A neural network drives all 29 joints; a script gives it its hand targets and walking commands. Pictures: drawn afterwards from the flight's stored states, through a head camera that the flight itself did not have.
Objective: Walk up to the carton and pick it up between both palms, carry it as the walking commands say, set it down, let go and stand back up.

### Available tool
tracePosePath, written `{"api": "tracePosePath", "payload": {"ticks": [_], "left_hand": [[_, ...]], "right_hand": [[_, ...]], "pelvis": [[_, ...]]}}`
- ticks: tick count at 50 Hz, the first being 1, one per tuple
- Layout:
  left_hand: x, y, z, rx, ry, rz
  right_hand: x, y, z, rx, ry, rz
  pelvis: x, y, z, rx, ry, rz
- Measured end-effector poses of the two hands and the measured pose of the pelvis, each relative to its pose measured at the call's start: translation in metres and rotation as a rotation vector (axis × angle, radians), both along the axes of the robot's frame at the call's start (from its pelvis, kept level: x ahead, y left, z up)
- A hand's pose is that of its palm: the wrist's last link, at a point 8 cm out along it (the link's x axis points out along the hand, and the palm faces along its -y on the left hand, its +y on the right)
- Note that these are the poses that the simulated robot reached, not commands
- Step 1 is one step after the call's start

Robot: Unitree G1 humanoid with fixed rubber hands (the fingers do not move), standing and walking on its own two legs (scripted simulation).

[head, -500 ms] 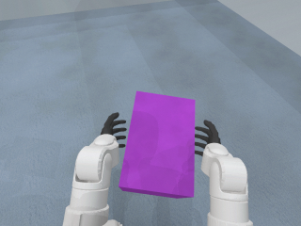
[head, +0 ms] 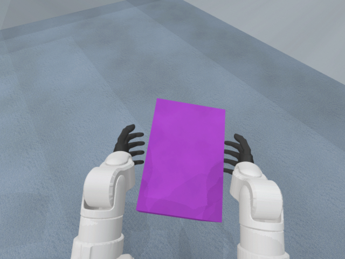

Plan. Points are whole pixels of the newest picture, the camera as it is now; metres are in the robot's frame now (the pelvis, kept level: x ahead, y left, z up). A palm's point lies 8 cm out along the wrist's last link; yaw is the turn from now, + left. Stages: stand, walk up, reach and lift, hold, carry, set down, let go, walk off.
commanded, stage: carry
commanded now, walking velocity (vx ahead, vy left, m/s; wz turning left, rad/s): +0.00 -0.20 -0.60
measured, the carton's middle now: (180, 163) +0.35 +0.00 +0.00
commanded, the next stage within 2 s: none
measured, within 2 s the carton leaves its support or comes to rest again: neither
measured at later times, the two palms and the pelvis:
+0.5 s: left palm (241, 178) +0.27 -0.12 +0.09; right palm out of the picture +0.19 -0.36 +0.08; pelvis -0.05 -0.15 +0.00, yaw -21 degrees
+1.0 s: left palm out of the picture +0.18 -0.34 +0.08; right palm out of the picture +0.04 -0.55 +0.09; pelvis -0.14 -0.28 +0.01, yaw -36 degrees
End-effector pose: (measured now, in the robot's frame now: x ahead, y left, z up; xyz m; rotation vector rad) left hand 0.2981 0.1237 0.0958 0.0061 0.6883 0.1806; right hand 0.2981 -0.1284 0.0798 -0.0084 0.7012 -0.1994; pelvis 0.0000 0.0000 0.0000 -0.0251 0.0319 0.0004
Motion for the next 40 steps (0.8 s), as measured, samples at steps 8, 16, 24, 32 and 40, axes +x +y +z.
{"api": "tracePosePath", "payload": {"ticks": [8,16,24,32,40], "left_hand": [[0.0,-0.089,-0.023,-0.028,0.063,-0.151],[-0.014,-0.143,-0.024,-0.038,0.053,-0.197],[-0.027,-0.226,-0.003,-0.002,0.033,-0.283],[-0.05,-0.341,-0.014,0.024,0.058,-0.431],[-0.078,-0.413,-0.024,-0.007,0.054,-0.522]], "right_hand": [[-0.042,-0.087,0.0,-0.007,0.056,-0.146],[-0.069,-0.138,0.007,-0.026,0.042,-0.18],[-0.1,-0.216,0.004,-0.005,0.028,-0.262],[-0.154,-0.319,-0.009,0.019,0.051,-0.421],[-0.21,-0.377,0.003,0.003,0.033,-0.52]], "pelvis": [[-0.016,-0.046,0.002,0.019,0.02,-0.088],[-0.03,-0.085,0.003,0.033,0.007,-0.235],[-0.044,-0.142,0.007,0.008,0.001,-0.359],[-0.071,-0.208,0.003,0.044,0.0,-0.394],[-0.104,-0.245,0.004,0.042,0.012,-0.477]]}}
